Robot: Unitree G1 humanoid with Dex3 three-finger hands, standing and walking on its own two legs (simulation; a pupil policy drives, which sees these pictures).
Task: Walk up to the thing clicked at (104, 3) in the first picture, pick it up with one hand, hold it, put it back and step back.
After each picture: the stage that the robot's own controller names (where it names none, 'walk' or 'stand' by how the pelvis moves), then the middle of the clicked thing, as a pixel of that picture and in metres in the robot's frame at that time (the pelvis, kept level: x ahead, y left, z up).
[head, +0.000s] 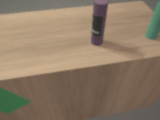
stand; (98, 24) +0.75 -0.07 +0.02
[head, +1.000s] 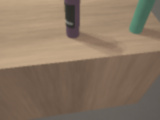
rise first; (72, 13) +0.70 +0.05 +0.05
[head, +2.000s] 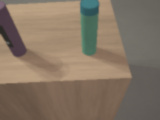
rise first; (9, 32) +0.59 +0.35 +0.05
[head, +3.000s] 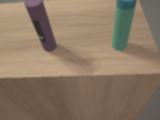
rise first; (42, 27) +0.62 +0.20 +0.04
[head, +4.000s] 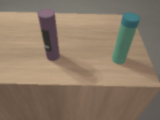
stand; (50, 37) +0.62 +0.17 +0.03
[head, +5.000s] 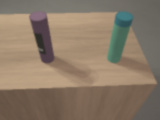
stand; (43, 40) +0.60 +0.19 +0.02
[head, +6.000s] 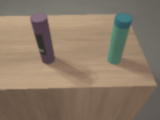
stand; (44, 41) +0.61 +0.19 +0.02
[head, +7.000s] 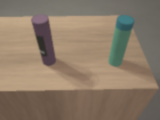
stand; (45, 42) +0.60 +0.18 +0.02
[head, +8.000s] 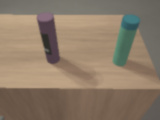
rise first; (49, 40) +0.61 +0.17 +0.02
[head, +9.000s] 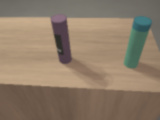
go down; (62, 41) +0.62 +0.15 +0.02
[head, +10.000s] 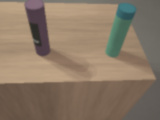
go down; (39, 31) +0.62 +0.15 +0.04
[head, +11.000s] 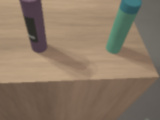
go down; (35, 25) +0.60 +0.14 +0.05
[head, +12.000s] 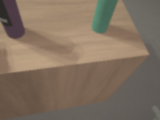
close in; (5, 6) +0.61 +0.17 +0.09
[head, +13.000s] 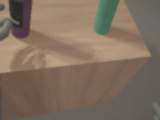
close; (20, 9) +0.60 +0.13 +0.10
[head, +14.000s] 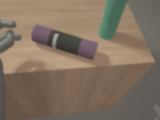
lift; (64, 42) +0.54 +0.01 -0.01
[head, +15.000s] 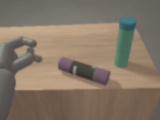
lift; (83, 70) +0.54 +0.02 -0.04
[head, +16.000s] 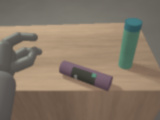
close; (84, 74) +0.51 +0.02 -0.05
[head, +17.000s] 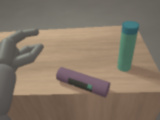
hold; (82, 81) +0.48 +0.03 -0.06
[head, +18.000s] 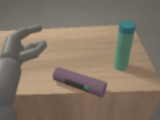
hold; (79, 81) +0.48 +0.04 -0.06
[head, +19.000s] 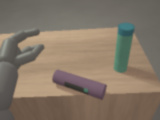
stand; (78, 83) +0.48 +0.04 -0.06
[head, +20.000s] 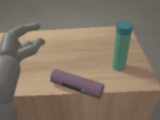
stand; (76, 83) +0.48 +0.05 -0.06
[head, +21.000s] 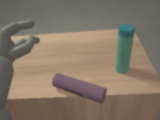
stand; (78, 87) +0.47 +0.05 -0.06
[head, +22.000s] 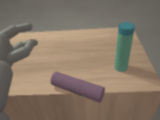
stand; (76, 86) +0.47 +0.05 -0.06
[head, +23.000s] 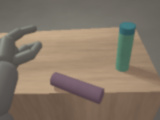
stand; (76, 86) +0.46 +0.06 -0.06
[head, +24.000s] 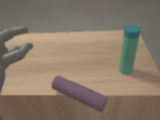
stand; (78, 92) +0.44 +0.05 -0.06
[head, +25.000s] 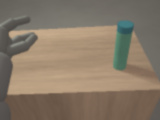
stand; out of the picture -0.05 +0.34 -0.73
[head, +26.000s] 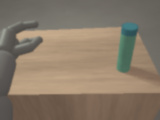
stand; out of the picture -0.05 +0.34 -0.73
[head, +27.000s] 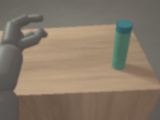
stand; out of the picture -0.06 +0.34 -0.73
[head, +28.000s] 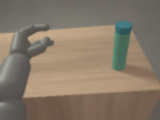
stand; out of the picture -0.07 +0.33 -0.73
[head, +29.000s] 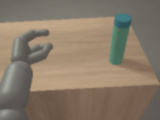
stand; out of the picture -0.07 +0.33 -0.73
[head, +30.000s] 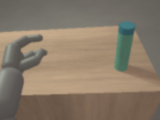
stand; out of the picture -0.07 +0.33 -0.73
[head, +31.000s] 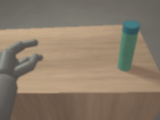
stand; out of the picture -0.07 +0.33 -0.73
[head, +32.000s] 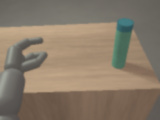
stand; out of the picture -0.07 +0.32 -0.73
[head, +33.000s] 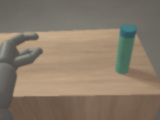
hold; out of the picture -0.08 +0.32 -0.74
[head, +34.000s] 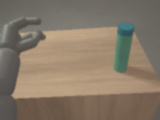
stand; out of the picture -0.09 +0.30 -0.73
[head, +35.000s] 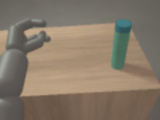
stand; out of the picture -0.09 +0.30 -0.73
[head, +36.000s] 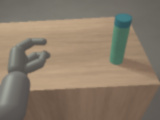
stand; out of the picture -0.09 +0.29 -0.73
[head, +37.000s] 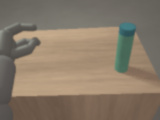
stand; out of the picture -0.10 +0.29 -0.73
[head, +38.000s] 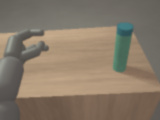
stand; out of the picture -0.11 +0.28 -0.74
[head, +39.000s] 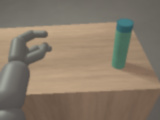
stand; out of the picture -0.11 +0.27 -0.73
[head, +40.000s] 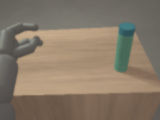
hold; out of the picture -0.11 +0.26 -0.73
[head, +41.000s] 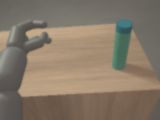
stand; out of the picture -0.12 +0.25 -0.74
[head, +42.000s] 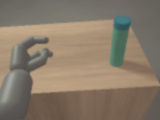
stand; out of the picture -0.13 +0.25 -0.73
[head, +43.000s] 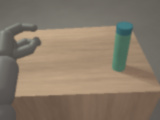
stand; out of the picture -0.12 +0.26 -0.73
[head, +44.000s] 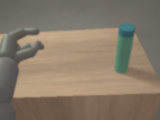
hold; out of the picture -0.12 +0.25 -0.74
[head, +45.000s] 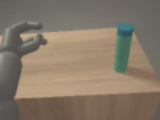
hold; out of the picture -0.12 +0.25 -0.73
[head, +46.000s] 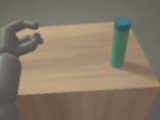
stand; out of the picture -0.12 +0.25 -0.73
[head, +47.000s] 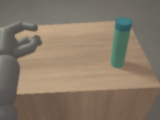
stand; out of the picture -0.12 +0.25 -0.73
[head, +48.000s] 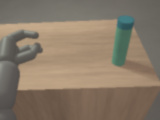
hold; out of the picture -0.11 +0.26 -0.73
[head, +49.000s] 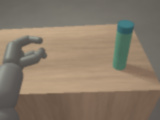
hold; out of the picture -0.12 +0.26 -0.73
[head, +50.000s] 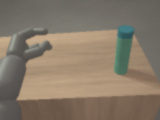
hold; out of the picture -0.13 +0.25 -0.74
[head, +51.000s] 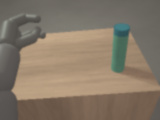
stand; out of the picture -0.12 +0.25 -0.74
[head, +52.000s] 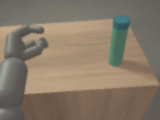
stand; out of the picture -0.13 +0.25 -0.73
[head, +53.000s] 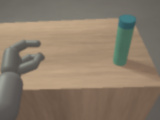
stand; out of the picture -0.11 +0.26 -0.73
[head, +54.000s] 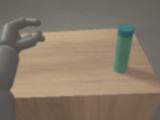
hold; out of the picture -0.12 +0.25 -0.74
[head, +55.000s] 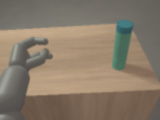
hold; out of the picture -0.13 +0.25 -0.74
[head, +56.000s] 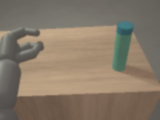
hold; out of the picture -0.12 +0.25 -0.73
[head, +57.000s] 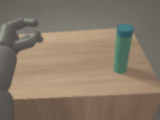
hold; out of the picture -0.12 +0.25 -0.74
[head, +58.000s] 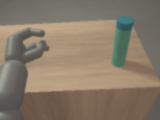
hold; out of the picture -0.12 +0.25 -0.73
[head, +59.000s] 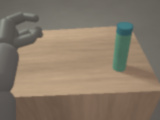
hold; out of the picture -0.12 +0.25 -0.73
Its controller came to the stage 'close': yes
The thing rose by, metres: 0.00
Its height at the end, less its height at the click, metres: -0.76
